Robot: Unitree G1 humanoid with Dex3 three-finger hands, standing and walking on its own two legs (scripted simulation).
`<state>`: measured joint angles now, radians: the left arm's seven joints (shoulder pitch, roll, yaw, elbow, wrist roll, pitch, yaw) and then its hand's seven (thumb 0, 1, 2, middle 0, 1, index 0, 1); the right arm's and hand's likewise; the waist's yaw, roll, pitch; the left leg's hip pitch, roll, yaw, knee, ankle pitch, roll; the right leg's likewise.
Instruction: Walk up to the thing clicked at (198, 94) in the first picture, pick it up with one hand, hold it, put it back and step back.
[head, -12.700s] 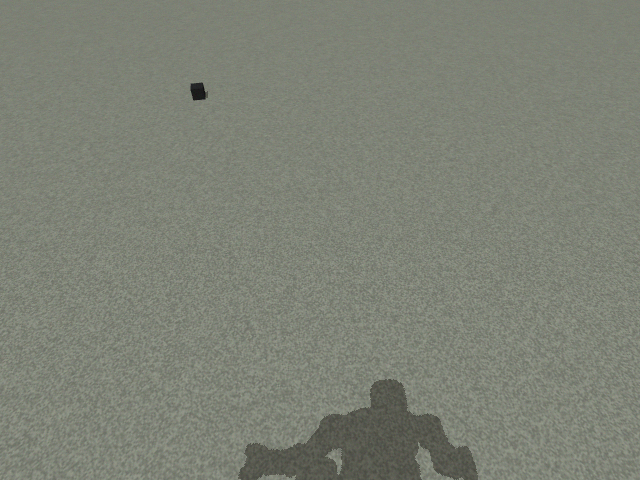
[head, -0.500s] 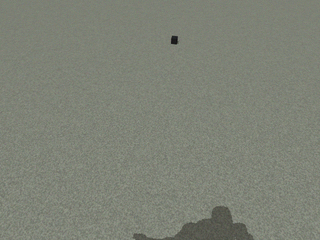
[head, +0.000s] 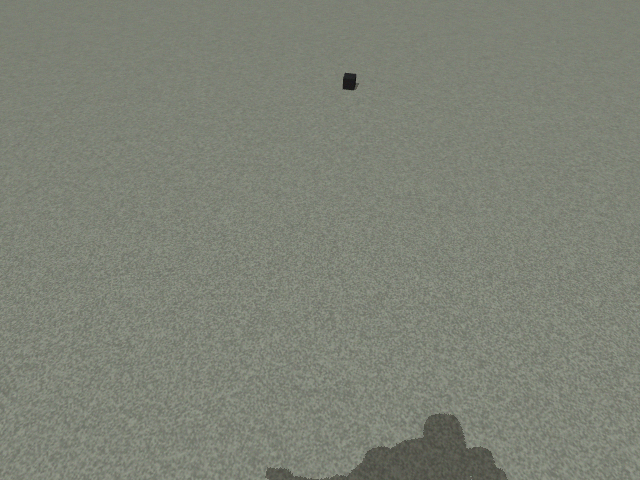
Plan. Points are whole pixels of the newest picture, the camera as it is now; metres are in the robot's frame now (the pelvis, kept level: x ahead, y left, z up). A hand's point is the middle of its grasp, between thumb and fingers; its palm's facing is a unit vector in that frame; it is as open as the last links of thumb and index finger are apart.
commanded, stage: stand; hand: left
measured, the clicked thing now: (349, 81) +2.48 -0.19 -0.75
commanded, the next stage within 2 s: walk up in 0.02 s
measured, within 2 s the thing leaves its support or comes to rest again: neither
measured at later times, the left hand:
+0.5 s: hand (206, 373) +0.31 +0.19 -0.12, palm faces -0.22 -0.80 -0.56, open 7.4 cm
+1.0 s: hand (282, 189) +0.77 +0.10 -0.16, palm faces -0.60 -0.60 -0.53, open 7.4 cm
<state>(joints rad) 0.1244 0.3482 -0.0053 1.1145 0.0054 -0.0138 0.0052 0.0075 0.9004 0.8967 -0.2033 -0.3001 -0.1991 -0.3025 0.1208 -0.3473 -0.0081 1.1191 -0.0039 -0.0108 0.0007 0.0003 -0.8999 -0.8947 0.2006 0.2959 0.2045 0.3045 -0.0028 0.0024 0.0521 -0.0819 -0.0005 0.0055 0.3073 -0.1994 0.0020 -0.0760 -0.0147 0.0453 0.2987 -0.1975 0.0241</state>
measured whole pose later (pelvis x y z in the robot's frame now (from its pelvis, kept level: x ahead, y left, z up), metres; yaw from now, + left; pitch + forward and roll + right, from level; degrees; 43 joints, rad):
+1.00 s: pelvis +0.51 -0.10 -0.03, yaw -40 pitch +1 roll -1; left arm 0.23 0.52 0.05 0.91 -0.01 -0.08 0.06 0.01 0.90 0.90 -0.20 -0.30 -0.20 -0.30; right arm 0.12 -0.42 -0.10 0.77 -0.02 0.01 0.11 0.00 -0.90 -0.89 0.20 0.30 0.20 0.30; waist -0.03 0.01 0.15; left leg -0.47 0.03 0.07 0.65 -0.21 0.01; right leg -0.42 -0.06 0.12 1.26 -0.41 -0.07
